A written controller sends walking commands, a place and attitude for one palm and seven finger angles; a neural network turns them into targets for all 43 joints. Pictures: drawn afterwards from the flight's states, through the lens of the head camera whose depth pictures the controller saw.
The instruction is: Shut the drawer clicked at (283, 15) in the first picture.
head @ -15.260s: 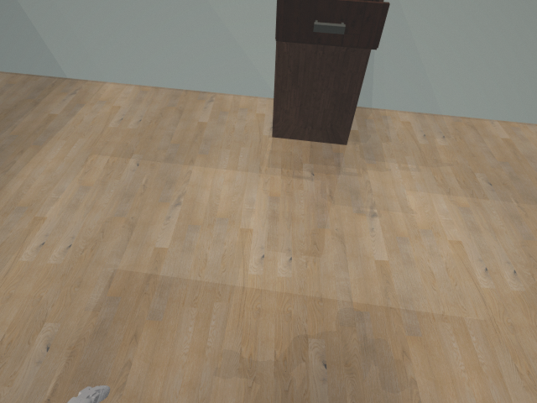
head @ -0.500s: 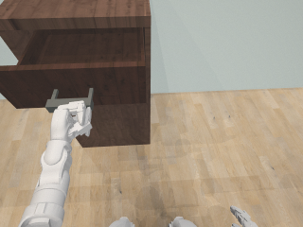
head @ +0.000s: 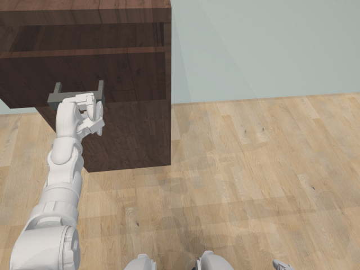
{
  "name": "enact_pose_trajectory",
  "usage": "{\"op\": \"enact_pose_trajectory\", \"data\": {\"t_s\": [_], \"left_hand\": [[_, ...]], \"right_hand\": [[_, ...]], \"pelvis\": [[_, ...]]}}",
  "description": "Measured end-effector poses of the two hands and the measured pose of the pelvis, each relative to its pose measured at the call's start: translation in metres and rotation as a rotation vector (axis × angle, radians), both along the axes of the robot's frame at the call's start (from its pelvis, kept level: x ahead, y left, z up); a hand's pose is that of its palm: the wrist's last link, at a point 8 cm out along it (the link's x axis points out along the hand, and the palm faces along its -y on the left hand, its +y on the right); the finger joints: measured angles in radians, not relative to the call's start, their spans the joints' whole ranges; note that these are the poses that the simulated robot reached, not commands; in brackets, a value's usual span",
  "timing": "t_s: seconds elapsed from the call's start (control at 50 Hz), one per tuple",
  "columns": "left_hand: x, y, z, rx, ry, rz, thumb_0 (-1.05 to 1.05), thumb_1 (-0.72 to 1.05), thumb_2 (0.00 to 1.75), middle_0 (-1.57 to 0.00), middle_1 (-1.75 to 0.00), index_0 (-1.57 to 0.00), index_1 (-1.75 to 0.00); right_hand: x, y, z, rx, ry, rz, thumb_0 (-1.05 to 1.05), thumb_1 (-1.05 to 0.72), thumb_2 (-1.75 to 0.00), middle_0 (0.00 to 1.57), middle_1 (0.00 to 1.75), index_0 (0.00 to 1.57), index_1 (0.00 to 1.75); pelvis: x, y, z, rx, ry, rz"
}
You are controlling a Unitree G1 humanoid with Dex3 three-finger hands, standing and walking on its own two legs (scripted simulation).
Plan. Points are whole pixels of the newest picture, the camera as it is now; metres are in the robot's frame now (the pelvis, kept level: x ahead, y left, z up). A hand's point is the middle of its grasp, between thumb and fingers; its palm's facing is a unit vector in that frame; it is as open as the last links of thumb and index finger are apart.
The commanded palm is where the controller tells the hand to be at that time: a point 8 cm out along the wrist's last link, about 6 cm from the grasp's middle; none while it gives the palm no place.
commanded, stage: push the drawer shut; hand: left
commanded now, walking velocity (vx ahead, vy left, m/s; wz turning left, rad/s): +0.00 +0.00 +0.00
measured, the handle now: (78, 92) +0.51 +0.23 +0.06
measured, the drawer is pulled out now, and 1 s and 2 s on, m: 0.11 0.00 0.00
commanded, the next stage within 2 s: pull the fist back off the drawer in 1.50 s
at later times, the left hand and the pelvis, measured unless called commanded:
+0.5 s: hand (101, 101) +0.48 +0.18 +0.07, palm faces +0.09 -1.00 -0.04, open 3.1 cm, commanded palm +0.46 +0.23 +0.07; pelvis -0.01 -0.01 -0.01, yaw +0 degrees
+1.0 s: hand (102, 81) +0.55 +0.18 +0.07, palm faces +0.07 -1.00 -0.03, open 3.2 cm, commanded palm +0.53 +0.23 +0.07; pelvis +0.00 +0.00 -0.01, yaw -1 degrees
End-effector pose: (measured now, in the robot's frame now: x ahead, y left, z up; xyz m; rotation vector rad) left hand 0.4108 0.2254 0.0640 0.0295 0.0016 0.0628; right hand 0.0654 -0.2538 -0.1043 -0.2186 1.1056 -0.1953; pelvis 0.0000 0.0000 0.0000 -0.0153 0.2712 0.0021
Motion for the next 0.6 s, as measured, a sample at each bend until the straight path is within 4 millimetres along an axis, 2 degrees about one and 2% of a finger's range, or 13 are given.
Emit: {"op": "enact_pose_trajectory", "data": {"t_s": [0.36, 0.6], "left_hand": [[0.029, 0.0, 0.002, 0.005, -0.002, 0.025, 0.0, 0.72, 0.85, -1.4, -1.6, -1.4, -1.6], [0.057, 0.001, 0.005, 0.009, 0.007, 0.026, 0.02, 0.73, 0.86, -1.4, -1.6, -1.4, -1.6]], "right_hand": [[-0.034, -0.007, -0.007, -0.009, 0.106, -0.039, 0.01, -0.9, -0.9, 0.2, 0.3, 0.2, 0.3], [-0.061, -0.012, -0.009, -0.026, 0.174, -0.063, 0.01, -0.9, -0.9, 0.2, 0.3, 0.2, 0.3]], "pelvis": [[-0.003, -0.004, -0.005, -0.003, 0.031, -0.002], [-0.008, -0.005, -0.01, -0.012, 0.069, -0.001]]}}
